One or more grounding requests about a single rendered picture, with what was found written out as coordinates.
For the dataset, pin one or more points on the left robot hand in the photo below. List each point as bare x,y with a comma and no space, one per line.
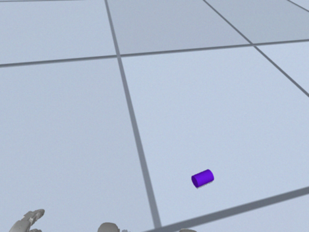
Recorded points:
27,221

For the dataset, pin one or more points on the can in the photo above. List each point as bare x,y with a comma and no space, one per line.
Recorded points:
202,178

